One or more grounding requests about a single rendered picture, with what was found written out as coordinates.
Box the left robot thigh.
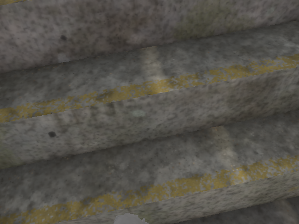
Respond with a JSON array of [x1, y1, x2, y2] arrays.
[[115, 213, 149, 224]]

